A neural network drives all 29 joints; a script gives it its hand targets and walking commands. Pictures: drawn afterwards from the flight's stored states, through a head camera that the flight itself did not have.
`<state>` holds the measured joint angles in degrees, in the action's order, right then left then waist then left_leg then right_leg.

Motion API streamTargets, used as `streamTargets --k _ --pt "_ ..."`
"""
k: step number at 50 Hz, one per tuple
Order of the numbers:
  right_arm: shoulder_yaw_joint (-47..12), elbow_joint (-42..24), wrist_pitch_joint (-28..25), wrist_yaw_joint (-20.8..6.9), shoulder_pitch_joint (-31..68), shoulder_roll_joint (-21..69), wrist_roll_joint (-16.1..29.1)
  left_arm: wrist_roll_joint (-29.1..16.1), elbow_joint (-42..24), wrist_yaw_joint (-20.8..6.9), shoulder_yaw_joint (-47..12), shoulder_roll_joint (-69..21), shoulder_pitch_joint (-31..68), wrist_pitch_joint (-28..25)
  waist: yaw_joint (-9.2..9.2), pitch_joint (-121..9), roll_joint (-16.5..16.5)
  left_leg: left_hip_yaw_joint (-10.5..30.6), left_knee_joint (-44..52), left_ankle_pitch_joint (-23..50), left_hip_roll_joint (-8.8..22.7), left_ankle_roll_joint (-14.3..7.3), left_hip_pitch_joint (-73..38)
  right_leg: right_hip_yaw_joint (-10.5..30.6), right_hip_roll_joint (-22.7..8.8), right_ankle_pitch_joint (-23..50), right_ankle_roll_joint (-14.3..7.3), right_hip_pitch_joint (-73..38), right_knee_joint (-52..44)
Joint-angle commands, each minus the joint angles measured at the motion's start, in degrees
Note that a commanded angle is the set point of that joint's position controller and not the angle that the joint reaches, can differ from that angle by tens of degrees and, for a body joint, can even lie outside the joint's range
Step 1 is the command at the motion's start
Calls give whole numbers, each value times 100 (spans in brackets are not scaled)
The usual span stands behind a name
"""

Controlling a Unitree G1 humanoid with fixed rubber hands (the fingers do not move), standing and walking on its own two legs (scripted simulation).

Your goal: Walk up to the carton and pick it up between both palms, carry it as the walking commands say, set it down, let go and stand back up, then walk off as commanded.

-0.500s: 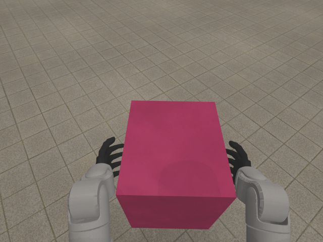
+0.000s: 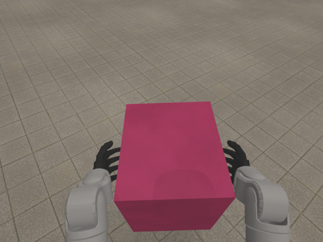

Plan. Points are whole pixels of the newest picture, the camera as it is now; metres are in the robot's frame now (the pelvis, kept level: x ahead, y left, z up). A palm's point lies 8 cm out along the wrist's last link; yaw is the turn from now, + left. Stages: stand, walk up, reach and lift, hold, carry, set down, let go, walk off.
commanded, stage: carry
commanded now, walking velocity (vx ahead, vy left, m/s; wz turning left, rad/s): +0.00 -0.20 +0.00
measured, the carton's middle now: (170, 169) +0.31 +0.00 +0.01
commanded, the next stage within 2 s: none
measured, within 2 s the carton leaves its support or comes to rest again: neither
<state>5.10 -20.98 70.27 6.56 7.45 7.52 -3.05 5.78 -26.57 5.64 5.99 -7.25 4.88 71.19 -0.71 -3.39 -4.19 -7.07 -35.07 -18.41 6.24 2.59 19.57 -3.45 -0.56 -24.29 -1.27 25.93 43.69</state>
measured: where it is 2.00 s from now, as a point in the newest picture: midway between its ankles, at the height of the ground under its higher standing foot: outside the picture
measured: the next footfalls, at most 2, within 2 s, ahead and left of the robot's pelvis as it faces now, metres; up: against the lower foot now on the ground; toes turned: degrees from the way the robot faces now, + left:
right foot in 0.04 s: +0.06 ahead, -0.12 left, +0.00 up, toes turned -6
left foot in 0.36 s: -0.01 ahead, +0.01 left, +0.00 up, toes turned +11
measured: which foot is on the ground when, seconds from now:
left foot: down 0.00-0.08, up 0.10-0.34, down 0.36-0.68, up 0.70-0.86, down 0.88-1.00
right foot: up 0.00-0.02, down 0.04-0.40, up 0.42-0.64, down 0.66-0.92, up 0.94-1.00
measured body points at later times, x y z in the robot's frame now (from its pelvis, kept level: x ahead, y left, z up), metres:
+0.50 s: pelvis -0.07 -0.12 +0.00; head -0.07 -0.08 +0.45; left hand +0.19 +0.05 +0.05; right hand +0.20 -0.26 +0.07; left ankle -0.05 +0.01 -0.73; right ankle -0.03 -0.20 -0.68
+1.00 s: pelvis -0.17 -0.27 -0.01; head -0.16 -0.23 +0.44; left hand +0.10 -0.11 +0.05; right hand +0.10 -0.42 +0.07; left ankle -0.13 -0.13 -0.73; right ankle -0.10 -0.35 -0.70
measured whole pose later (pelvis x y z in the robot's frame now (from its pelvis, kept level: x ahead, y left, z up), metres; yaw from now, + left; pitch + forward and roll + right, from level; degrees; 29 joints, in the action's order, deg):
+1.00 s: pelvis -0.17 -0.27 -0.01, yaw +1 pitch +2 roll +1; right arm 5.0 -19.8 71.3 8.3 8.5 7.6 -2.9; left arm 5.5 -23.3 4.5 7.5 -7.3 5.9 70.3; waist -2.5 -1.9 -5.1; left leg -7.6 -38.2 -15.3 5.8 0.6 24.7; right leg -3.1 1.0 -23.6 -1.2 33.2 50.9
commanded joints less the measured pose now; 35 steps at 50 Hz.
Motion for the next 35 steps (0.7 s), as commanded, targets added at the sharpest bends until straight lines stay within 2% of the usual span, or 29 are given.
streamTargets --k 1,2,3,4,5,6,7,11,12,14,15,16,17,18,19,20,21,22,23,25,26,27,28,29,30,31,32,33,35 --pt "-4045 -945 -127 -1548 2743 5012 2039 -2397 -258 -1485 -4319 -4964 3062 -66 24 -2280 -10 61 -946 368 398 -39 -102 1170 -1242 4400 -333 -2124 -2000" --pt "-4135 -1132 -116 -1523 3088 5012 2075 -2459 -179 -1552 -4288 -5008 3176 -74 -4 -2103 -1318 -77 -1637 -1781 -94 142 752 1616 -1796 5917 -709 -2349 -1714" --pt "-4158 -1026 -98 -1484 3070 4965 2012 -2376 201 -1625 -4127 -5028 2806 -42 33 -2085 -1557 47 -1805 -2199 -119 134 1001 1351 -1737 5953 -839 -2544 -1640" --pt "-4214 -1148 -75 -1478 3202 4997 2104 -2305 377 -1642 -3997 -5160 2626 -81 48 -1986 -1610 5 -1739 -1921 -195 202 987 1049 -1535 5888 -872 -2371 -1578" --pt "-4327 -1381 -76 -1495 3410 5009 2236 -2308 237 -1641 -3977 -5158 2616 -115 58 -1766 -1436 -58 -1725 -1736 -198 161 1020 968 -1393 5404 -912 -2148 -1659" --pt "-4286 -1311 -52 -1499 3464 5028 2224 -2367 326 -1645 -4005 -5269 2656 -92 65 -1756 -1133 7 -1868 -1794 -117 123 1003 905 -1359 5018 -905 -2070 -1703" --pt "-4353 -1318 -64 -1496 3584 5077 2262 -2327 332 -1646 -3928 -5221 2676 -115 64 -1756 -1235 35 -1848 -1747 -139 120 1083 892 -1344 4981 -910 -2168 -1667" --pt "-4240 -862 13 -1553 3515 5249 2371 -2316 -26 -1581 -3879 -5157 3076 -162 128 -2055 -1007 -47 -1207 -1056 -335 -41 623 916 -1355 3602 -970 -2029 -1912" --pt "-4170 -748 4 -1578 3309 5273 2392 -2317 -182 -1541 -3986 -5135 3113 -170 145 -2141 -591 -99 -1034 -992 -365 -100 436 944 -1377 3322 -985 -1877 -2005" --pt "-4140 -712 -18 -1631 3344 5385 2472 -2320 -438 -1483 -4105 -5154 3332 -196 101 -2288 -259 -128 -214 -564 -366 -200 -37 941 -1357 2523 -801 -1752 -2137" --pt "-4111 -684 -28 -1660 3256 5381 2468 -2352 -551 -1462 -4190 -5148 3453 -183 43 -2361 34 -184 444 -62 -261 -241 -627 628 -1190 2233 -637 -1428 -2094" --pt "-4076 -665 -53 -1688 3261 5445 2493 -2336 -642 -1421 -4252 -5142 3610 -191 -52 -2502 629 225 1280 386 200 -392 -1530 385 -1025 2009 -350 -843 -1755" --pt "-4011 -550 -72 -1726 3126 5361 2437 -2310 -705 -1381 -4318 -5147 3727 -164 -80 -2323 2324 1868 1699 667 1370 -813 -2017 57 -489 1221 -98 241 -777" --pt "-3986 -554 -118 -1765 3099 5320 2425 -2230 -806 -1362 -4288 -5103 3904 -162 -31 -2088 3236 3013 1703 2373 2535 -1443 -1981 57 -101 -533 149 1035 251" --pt "-3832 -523 -169 -1757 2998 5359 2392 -2354 -821 -1375 -4440 -5125 4048 -158 -94 -2014 2920 2989 1487 2950 2731 -1932 -1811 644 -71 -849 170 1311 1458" --pt "-3732 -404 -245 -1786 2958 5469 2328 -2502 -813 -1404 -4625 -5221 4211 -140 -110 -1827 2657 2566 1493 2408 2581 -1836 -1116 991 -310 -533 98 994 2191" --pt "-3671 -582 -307 -1776 3268 5503 2329 -2627 -874 -1421 -4747 -5347 4510 -187 -73 -1711 2358 1816 1541 1949 2070 -1368 -899 874 -401 -111 46 756 1861" --pt "-3669 -603 -267 -1777 3265 5468 2295 -2654 -936 -1398 -4784 -5394 4560 -197 -50 -1715 2156 1401 1521 1537 1623 -1038 -1052 650 -290 110 67 749 1364" --pt "-3815 -825 -290 -1729 3394 5457 2297 -2652 -832 -1422 -4684 -5375 4307 -207 -14 -1714 1868 1143 1331 1860 1412 -773 -1190 615 -352 217 86 782 881" --pt "-3950 -1124 -259 -1650 3588 5334 2326 -2599 -592 -1414 -4495 -5300 3881 -203 -16 -1785 1550 898 1161 2440 1327 -701 -1324 134 -127 88 191 609 299" --pt "-3975 -1212 -238 -1614 3431 5169 2284 -2539 -521 -1425 -4390 -5154 3573 -186 -27 -1909 1571 940 1088 2657 1359 -742 -1280 -117 62 50 225 279 69" --pt "-3969 -1248 -199 -1566 3382 5175 2219 -2605 -463 -1439 -4368 -5243 3540 -147 -13 -1915 1752 876 944 2823 1384 -755 -1230 -244 61 33 275 -8 -399" --pt "-4052 -1277 -191 -1505 3410 5152 2170 -2586 -225 -1500 -4231 -5224 3309 -108 35 -1959 1569 861 777 2599 1339 -671 -1033 -248 4 327 271 -422 -1069" --pt "-4085 -1330 -167 -1440 3192 5045 2049 -2583 -56 -1542 -4134 -5184 2956 -87 44 -2079 1151 717 545 2251 1100 -518 -933 -330 112 581 254 -871 -1687" --pt "-4089 -1244 -132 -1385 3064 4972 1943 -2561 256 -1592 -4040 -5191 2725 -54 53 -2242 504 499 143 1888 850 -317 -867 43 -146 1174 202 -1359 -2305" --pt "-4147 -1353 -149 -1337 3099 4913 1889 -2567 387 -1651 -4017 -5213 2754 -52 19 -2297 -388 241 -265 766 440 -72 -83 673 -686 2632 21 -1951 -2203" --pt "-4138 -1213 -122 -1341 3058 4948 1885 -2569 400 -1681 -3988 -5134 2809 -71 12 -2269 -1600 -160 -1054 -989 -76 176 784 1423 -1457 4508 -302 -2237 -1929" --pt "-4128 -1046 -91 -1349 2914 4981 1818 -2511 449 -1712 -3987 -5180 2719 -53 23 -2143 -1809 -162 -1659 -1765 -262 205 1050 1322 -1624 5173 -526 -2155 -1765" --pt "-4287 -1090 -61 -1448 2968 5186 2035 -2391 213 -1705 -3981 -5279 2784 -161 60 -1945 -1740 -112 -1487 -1498 -375 180 970 961 -1362 4955 -780 -1807 -1675"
